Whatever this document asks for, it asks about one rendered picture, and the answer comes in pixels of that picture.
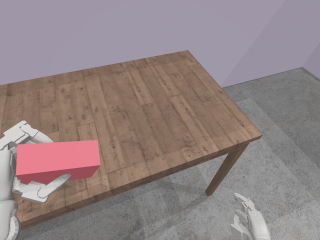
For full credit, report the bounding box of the robot right hand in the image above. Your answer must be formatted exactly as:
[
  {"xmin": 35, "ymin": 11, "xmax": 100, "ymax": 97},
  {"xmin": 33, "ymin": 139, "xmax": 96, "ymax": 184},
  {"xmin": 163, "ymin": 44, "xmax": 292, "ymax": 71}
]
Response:
[{"xmin": 231, "ymin": 193, "xmax": 271, "ymax": 240}]

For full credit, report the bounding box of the sponge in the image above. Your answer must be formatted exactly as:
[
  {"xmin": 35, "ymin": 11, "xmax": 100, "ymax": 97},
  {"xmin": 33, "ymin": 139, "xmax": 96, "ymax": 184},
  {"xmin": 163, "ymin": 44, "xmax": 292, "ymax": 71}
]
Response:
[{"xmin": 16, "ymin": 140, "xmax": 101, "ymax": 185}]

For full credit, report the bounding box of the robot left hand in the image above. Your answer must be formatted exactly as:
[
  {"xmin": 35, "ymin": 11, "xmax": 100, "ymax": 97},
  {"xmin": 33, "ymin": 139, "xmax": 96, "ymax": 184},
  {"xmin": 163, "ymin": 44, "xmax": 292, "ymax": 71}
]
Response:
[{"xmin": 0, "ymin": 120, "xmax": 72, "ymax": 204}]

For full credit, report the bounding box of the robot left forearm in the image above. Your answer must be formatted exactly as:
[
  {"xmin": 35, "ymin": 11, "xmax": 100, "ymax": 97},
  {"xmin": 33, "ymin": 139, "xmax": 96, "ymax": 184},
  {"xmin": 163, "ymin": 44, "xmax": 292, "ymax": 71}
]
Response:
[{"xmin": 0, "ymin": 200, "xmax": 21, "ymax": 240}]

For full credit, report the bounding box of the table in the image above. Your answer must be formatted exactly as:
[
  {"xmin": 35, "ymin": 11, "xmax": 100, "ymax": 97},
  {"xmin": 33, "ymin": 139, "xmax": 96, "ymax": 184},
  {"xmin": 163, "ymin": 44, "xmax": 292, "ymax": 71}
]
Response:
[{"xmin": 0, "ymin": 50, "xmax": 263, "ymax": 231}]

